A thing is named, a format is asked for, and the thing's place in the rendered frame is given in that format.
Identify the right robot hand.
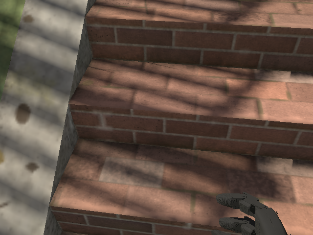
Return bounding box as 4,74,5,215
211,192,291,235

